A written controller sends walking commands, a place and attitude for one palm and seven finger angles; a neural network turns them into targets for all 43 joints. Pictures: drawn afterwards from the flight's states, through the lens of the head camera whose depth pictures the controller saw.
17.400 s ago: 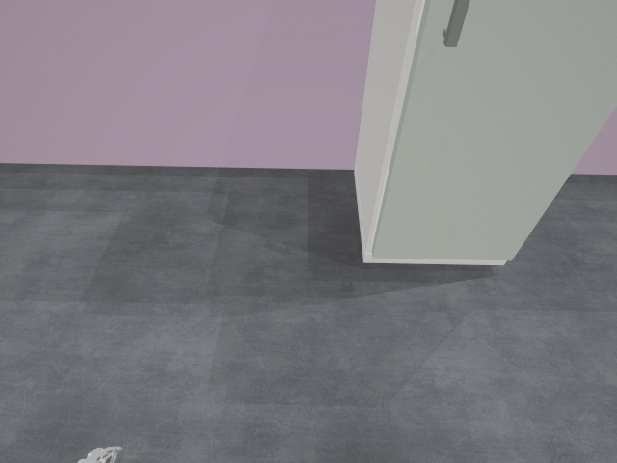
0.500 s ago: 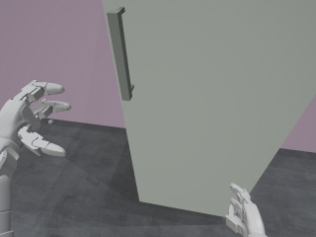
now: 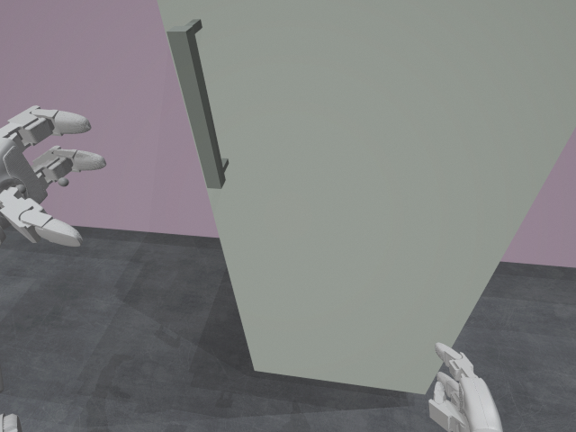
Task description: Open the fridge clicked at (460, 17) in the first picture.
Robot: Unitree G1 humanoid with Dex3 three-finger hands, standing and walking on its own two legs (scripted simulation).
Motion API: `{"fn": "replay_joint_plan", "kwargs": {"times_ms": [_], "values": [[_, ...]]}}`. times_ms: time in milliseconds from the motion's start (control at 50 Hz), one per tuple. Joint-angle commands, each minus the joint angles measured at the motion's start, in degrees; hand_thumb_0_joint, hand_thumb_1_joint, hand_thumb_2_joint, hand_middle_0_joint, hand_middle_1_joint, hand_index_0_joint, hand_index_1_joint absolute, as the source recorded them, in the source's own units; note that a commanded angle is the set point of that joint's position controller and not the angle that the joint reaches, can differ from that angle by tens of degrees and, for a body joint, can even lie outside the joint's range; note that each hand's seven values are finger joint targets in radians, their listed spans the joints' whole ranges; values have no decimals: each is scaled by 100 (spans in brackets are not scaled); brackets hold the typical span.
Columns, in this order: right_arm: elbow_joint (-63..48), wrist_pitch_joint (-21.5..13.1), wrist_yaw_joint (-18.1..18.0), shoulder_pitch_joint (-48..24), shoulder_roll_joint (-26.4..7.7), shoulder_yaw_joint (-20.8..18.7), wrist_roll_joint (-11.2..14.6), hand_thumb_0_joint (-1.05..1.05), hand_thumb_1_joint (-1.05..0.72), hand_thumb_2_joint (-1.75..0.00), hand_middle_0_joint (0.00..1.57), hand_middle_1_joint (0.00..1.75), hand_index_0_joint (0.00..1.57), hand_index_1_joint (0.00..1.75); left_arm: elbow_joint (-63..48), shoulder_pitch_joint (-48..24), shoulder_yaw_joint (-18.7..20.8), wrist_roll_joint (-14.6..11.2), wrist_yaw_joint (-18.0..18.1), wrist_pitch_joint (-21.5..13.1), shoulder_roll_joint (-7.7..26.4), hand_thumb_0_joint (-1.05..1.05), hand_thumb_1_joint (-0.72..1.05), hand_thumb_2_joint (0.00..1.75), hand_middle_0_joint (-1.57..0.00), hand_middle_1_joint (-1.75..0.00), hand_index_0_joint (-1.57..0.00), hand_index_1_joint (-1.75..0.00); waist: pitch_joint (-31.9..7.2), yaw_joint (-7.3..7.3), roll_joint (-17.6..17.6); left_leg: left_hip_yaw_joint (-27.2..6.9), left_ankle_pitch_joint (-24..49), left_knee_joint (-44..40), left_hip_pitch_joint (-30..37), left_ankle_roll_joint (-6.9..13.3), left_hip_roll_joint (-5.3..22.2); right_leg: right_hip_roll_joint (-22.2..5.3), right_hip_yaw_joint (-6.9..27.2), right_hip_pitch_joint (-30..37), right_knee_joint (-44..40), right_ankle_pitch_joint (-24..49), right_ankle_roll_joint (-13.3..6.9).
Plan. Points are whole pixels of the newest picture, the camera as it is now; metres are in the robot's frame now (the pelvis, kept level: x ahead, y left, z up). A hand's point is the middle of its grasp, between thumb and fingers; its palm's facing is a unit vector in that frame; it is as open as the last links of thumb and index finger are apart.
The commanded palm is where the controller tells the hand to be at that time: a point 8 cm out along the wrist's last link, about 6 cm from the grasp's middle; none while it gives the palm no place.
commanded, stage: raise the hand to about handle height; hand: left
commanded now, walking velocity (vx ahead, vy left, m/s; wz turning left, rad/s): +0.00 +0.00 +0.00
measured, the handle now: (206, 111) +0.46 +0.17 +0.26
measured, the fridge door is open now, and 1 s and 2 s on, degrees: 0 0 0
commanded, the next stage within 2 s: move the hooked fingers beside the handle in 0.26 s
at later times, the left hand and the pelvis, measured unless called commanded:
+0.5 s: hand (73, 176) +0.29 +0.27 +0.26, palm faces +0.06 -0.99 -0.14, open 14.0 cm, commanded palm +0.26 +0.31 +0.27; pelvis +0.01 +0.00 +0.00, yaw +1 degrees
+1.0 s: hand (109, 156) +0.34 +0.26 +0.26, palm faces +0.04 -0.99 -0.10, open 13.9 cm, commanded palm +0.31 +0.30 +0.27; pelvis +0.01 +0.00 +0.00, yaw +0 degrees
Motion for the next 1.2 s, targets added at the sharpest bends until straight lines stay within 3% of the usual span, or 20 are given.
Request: {"fn": "replay_joint_plan", "kwargs": {"times_ms": [0,60,220,240,320,380,400,560,580,680,720,780,860,900,940,1000,1100,1120,1160,1180], "values": [[-1065,-416,-62,-1104,-505,-215,-25,0,-90,-90,20,30,20,30,-1422,-1983,831,-107,210,-478,1910,0,-50,30,-30,-120,-30,-120,-1130,64,106,-341,1185,-257,570,150,-50,26,237,-1,-424,1189,-74],[-1055,-457,-107,-1069,-460,-211,-22,0,-90,-90,20,30,20,30,-1490,-2101,705,-31,287,-486,1788,0,-50,30,-30,-120,-30,-120,-1062,24,410,-346,1159,-300,693,134,-51,42,184,-122,-398,1155,-77],[-1003,-432,-123,-1042,-491,-210,0,0,-90,-90,20,30,20,30,-1202,-2017,491,-17,173,-332,1637,0,-50,30,-30,-120,-30,-120,-1003,-27,18,-348,1249,-273,670,156,-41,42,169,-117,-411,1379,-36],[-1004,-436,-119,-1043,-478,-210,-3,0,-90,-90,20,30,20,30,-1186,-2019,524,-26,158,-331,1658,0,-50,30,-30,-120,-30,-120,-1012,-21,137,-349,1260,-267,694,152,-58,38,171,-133,-400,1407,-42],[-1006,-402,-102,-1067,-492,-194,-9,0,-90,-90,20,30,20,30,-1024,-1907,589,-72,133,-314,1691,0,-50,30,-30,-120,-30,-120,-953,-6,-150,-368,1241,-253,589,161,-46,40,165,-129,-421,1400,-30],[-973,-400,-99,-1078,-459,-195,-3,0,-90,-90,20,30,20,30,-995,-2141,297,-54,149,-362,1473,0,-50,30,-30,-120,-30,-120,-880,-53,-22,-365,1148,-240,657,147,-28,20,221,-248,-467,1273,-40],[-957,-399,-117,-1067,-490,-206,2,0,-90,-90,20,30,20,30,-1018,-2319,397,-37,179,-374,1612,0,-50,30,-30,-120,-30,-120,-957,-63,31,-364,1144,-248,675,150,-38,24,200,-229,-447,1276,-39],[-976,-390,-140,-1036,-442,-210,-17,0,-90,-90,20,30,20,30,-919,-2601,281,83,338,-464,1514,0,-50,30,-30,-120,-30,-120,-1161,-42,176,-405,1280,-272,746,136,-51,16,163,-146,-361,1373,-68],[-953,-359,-120,-1011,-452,-219,-35,0,-90,-90,20,30,20,30,-895,-2445,360,94,362,-463,1618,0,-50,30,-30,-120,-30,-120,-1173,12,8,-391,1422,-250,719,140,-31,15,179,-32,-386,1508,-81],[-965,-291,-107,-1004,-455,-221,-25,0,-90,-90,20,30,20,30,-644,-2559,216,146,423,-393,1484,0,-50,30,-30,-120,-30,-120,-1109,-12,-11,-374,1402,-262,646,132,-23,8,178,-76,-378,1501,-78],[-984,-270,-128,-1021,-450,-215,-7,0,-90,-90,20,30,20,30,-629,-2898,32,174,452,-384,1330,0,-50,30,-30,-120,-30,-120,-1157,-98,-17,-375,1328,-277,657,139,-41,9,171,-125,-353,1458,-61],[-954,-247,-120,-951,-478,-246,-26,0,-90,-90,20,30,20,30,-498,-2763,142,219,487,-420,1486,0,-50,30,-30,-120,-30,-120,-1194,-45,-116,-371,1483,-250,676,149,-15,12,187,-52,-359,1587,-78],[-991,-228,-142,-931,-468,-248,-18,0,-90,-90,20,30,20,30,-439,-3013,144,224,514,-463,1461,0,-50,30,-30,-120,-30,-120,-1284,-93,58,-372,1463,-248,693,131,-29,4,170,-72,-301,1602,-80],[-941,-193,-138,-901,-501,-259,-17,0,-90,-90,20,30,20,30,-307,-3131,151,235,520,-493,1522,0,-50,30,-30,-120,-30,-120,-1268,-124,-188,-348,1482,-244,643,155,-22,3,192,-33,-348,1684,-64],[-989,-200,-141,-916,-465,-259,-18,0,-90,-90,20,30,20,30,-367,-3171,31,254,515,-508,1387,0,-50,30,-30,-120,-30,-120,-1344,-122,67,-338,1568,-229,739,149,-27,-2,201,-52,-305,1756,-80],[-968,-174,-145,-849,-493,-279,-20,0,-90,-90,20,30,20,30,-218,-3255,93,254,537,-542,1476,0,-50,30,-30,-120,-30,-120,-1354,-122,-116,-348,1588,-227,689,154,-27,-1,205,3,-324,1816,-77],[-966,-146,-146,-825,-483,-284,-11,0,-90,-90,20,30,20,30,-174,-3420,-33,296,578,-598,1381,0,-50,30,-30,-120,-30,-120,-1348,-151,44,-338,1617,-242,735,137,-9,-3,212,-27,-331,1813,-89],[-963,-142,-156,-824,-463,-277,-13,0,-90,-90,20,30,20,30,-128,-3478,-198,299,582,-592,1199,0,-50,30,-30,-120,-30,-120,-1297,-196,-96,-360,1609,-249,743,143,-4,9,182,-89,-316,1786,-84],[-921,-152,-164,-805,-467,-281,-9,0,-90,-90,20,30,20,30,-61,-3777,-361,318,618,-608,1074,0,-50,30,-30,-120,-30,-120,-1248,-242,103,-388,1498,-268,781,125,-2,0,187,-195,-324,1635,-96],[-907,-134,-157,-772,-469,-294,-22,0,-90,-90,20,30,20,30,-42,-3635,-330,333,652,-617,1129,0,-50,30,-30,-120,-30,-120,-1273,-189,-34,-378,1541,-255,779,130,16,-7,203,-135,-353,1660,-104]]}}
